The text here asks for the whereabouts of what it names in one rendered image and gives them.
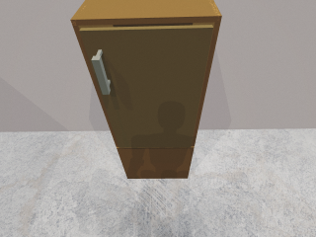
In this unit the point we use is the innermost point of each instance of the cupboard door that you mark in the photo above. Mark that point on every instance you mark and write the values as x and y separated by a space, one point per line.
156 75

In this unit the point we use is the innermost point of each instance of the handle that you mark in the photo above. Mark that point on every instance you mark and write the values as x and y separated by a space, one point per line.
99 68

